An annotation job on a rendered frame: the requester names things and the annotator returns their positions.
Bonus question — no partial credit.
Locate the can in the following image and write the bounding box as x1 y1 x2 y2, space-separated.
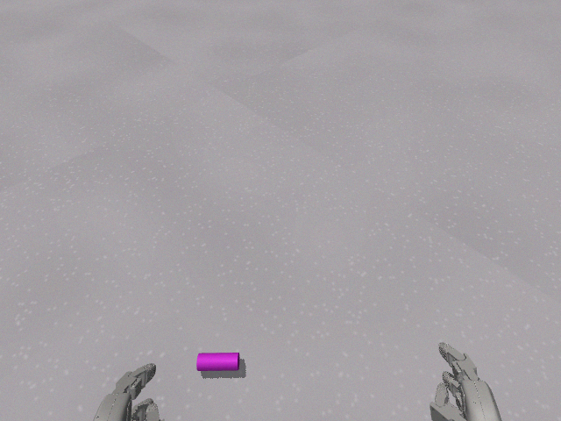
196 353 239 371

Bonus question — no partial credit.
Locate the left robot hand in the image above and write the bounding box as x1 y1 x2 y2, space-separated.
93 363 165 421

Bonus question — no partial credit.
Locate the right robot hand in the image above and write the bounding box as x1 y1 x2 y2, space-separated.
430 342 501 421

